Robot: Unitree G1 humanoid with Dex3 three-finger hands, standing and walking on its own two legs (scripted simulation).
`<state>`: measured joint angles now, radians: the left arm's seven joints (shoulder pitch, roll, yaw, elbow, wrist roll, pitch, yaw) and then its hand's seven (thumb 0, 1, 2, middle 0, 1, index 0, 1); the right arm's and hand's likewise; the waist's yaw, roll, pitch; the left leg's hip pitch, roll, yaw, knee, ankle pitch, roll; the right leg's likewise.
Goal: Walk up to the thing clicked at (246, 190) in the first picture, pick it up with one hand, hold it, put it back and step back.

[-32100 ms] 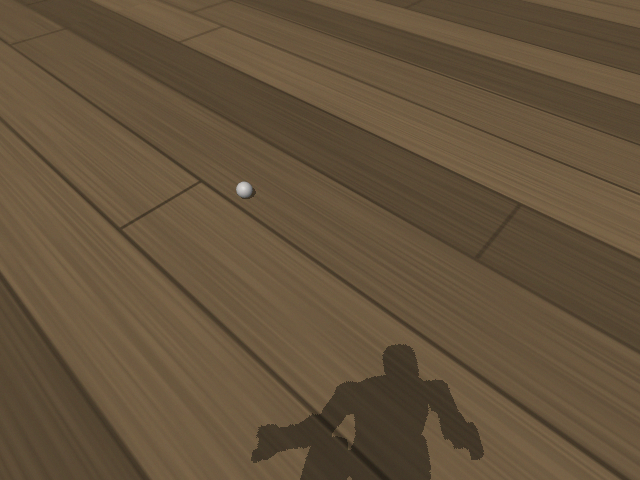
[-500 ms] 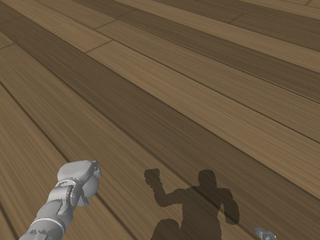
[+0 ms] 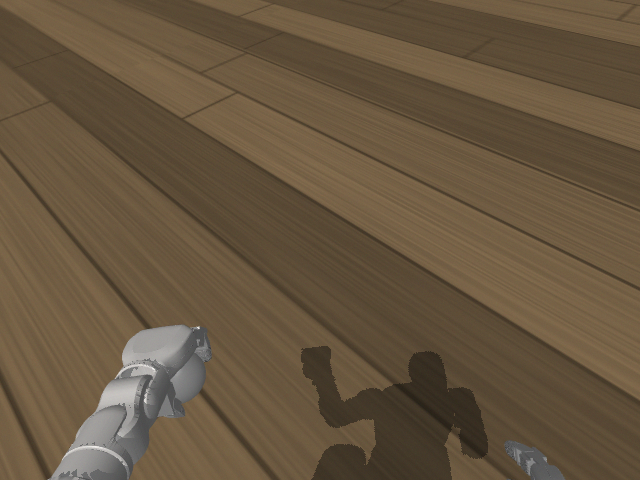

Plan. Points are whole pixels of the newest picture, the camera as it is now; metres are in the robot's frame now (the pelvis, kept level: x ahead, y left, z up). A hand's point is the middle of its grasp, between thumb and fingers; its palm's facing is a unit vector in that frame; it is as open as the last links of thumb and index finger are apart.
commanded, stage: hold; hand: left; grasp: from above
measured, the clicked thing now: (178, 376) +0.31 +0.22 -0.07
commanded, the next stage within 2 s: crouch in 0.98 s
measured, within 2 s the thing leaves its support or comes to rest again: neither
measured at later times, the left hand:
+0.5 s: hand (166, 379) +0.28 +0.22 -0.03, palm faces -0.45 -0.06 -0.89, open 9.7 cm
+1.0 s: hand (169, 376) +0.29 +0.22 -0.03, palm faces -0.46 -0.06 -0.88, open 9.7 cm
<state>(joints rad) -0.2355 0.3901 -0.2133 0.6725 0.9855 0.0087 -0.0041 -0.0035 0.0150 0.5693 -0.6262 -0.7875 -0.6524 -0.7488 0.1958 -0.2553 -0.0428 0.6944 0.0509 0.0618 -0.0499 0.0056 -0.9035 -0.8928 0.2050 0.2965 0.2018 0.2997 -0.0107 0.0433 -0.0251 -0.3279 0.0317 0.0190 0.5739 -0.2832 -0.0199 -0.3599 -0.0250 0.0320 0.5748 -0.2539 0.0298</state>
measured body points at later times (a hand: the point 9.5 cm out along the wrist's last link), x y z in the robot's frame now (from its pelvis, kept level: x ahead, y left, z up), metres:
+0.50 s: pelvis -0.01 +0.00 +0.00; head +0.00 -0.02 +0.45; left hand +0.30 +0.22 +0.02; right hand +0.15 -0.25 -0.11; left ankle +0.01 +0.13 -0.73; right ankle +0.03 -0.14 -0.73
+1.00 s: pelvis +0.00 +0.00 +0.01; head +0.01 -0.02 +0.46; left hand +0.31 +0.22 +0.02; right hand +0.15 -0.26 -0.11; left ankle +0.01 +0.13 -0.73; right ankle +0.03 -0.14 -0.73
